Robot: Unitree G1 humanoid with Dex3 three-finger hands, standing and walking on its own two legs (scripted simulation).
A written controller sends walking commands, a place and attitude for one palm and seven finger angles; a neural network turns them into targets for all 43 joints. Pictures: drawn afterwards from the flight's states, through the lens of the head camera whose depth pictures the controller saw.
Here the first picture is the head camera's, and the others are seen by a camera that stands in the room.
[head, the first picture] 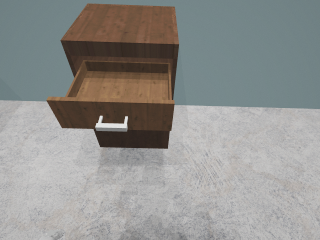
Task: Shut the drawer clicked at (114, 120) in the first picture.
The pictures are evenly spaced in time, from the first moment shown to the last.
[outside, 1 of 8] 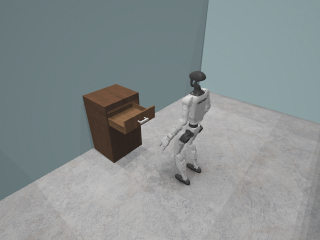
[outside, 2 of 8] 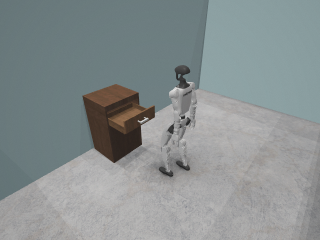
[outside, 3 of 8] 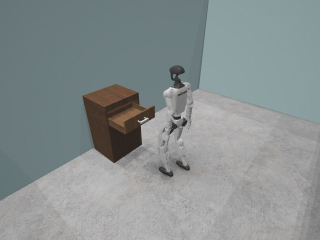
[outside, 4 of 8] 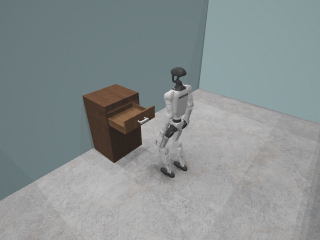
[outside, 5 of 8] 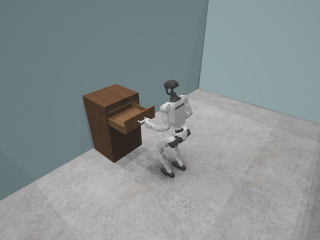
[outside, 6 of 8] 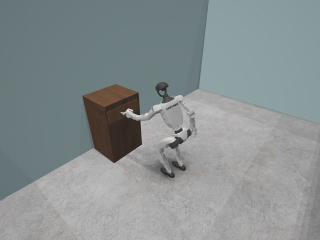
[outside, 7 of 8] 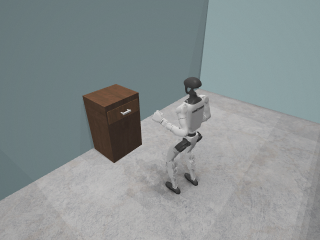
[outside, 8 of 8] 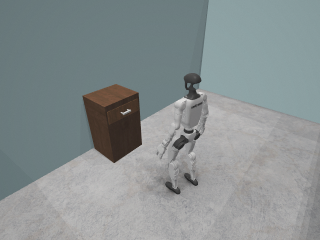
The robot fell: no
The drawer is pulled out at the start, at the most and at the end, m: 0.29 0.29 0.00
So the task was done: yes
